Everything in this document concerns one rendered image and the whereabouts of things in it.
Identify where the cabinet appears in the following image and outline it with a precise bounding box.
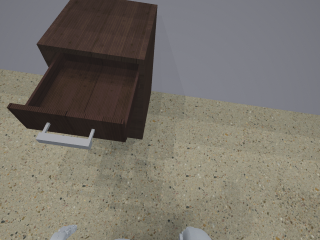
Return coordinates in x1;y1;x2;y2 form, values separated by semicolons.
37;0;158;140

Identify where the handle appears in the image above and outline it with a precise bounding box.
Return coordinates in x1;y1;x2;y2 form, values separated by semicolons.
36;122;95;150

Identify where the drawer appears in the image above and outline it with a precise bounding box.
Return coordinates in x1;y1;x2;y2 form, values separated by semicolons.
7;52;140;142

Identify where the left robot hand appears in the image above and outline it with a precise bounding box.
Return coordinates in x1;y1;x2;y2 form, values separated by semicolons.
50;224;77;240

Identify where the robot right thigh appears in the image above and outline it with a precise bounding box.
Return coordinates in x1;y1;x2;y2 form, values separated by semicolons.
178;228;212;240

